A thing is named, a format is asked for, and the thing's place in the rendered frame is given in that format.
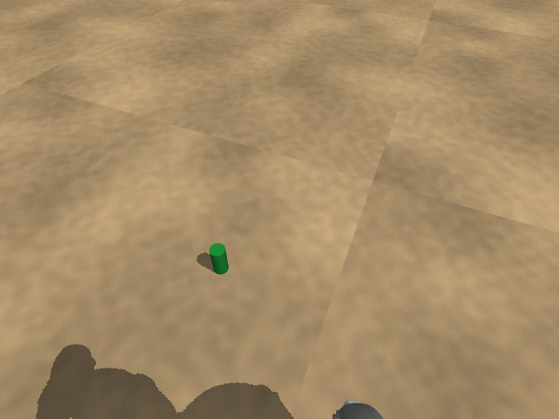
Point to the can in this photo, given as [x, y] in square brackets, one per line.
[219, 258]

